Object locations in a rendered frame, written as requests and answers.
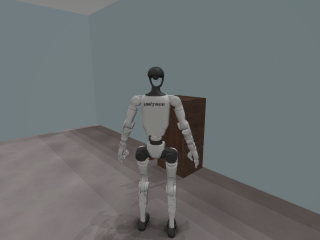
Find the right robot hand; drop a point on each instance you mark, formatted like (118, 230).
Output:
(195, 156)

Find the right robot forearm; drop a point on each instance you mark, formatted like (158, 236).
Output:
(189, 138)

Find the robot left thigh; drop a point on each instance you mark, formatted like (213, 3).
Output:
(143, 167)

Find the right robot upper arm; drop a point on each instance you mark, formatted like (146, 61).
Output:
(179, 111)

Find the left robot upper arm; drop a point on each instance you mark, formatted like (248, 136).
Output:
(131, 113)

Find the left robot hand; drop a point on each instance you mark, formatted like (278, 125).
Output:
(122, 154)

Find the robot thigh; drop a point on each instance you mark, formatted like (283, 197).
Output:
(143, 167)
(171, 161)

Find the robot right thigh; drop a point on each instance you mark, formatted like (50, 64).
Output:
(171, 161)

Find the cupboard door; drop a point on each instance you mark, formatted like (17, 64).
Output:
(173, 136)

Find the left robot forearm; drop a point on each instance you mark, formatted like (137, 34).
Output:
(124, 137)

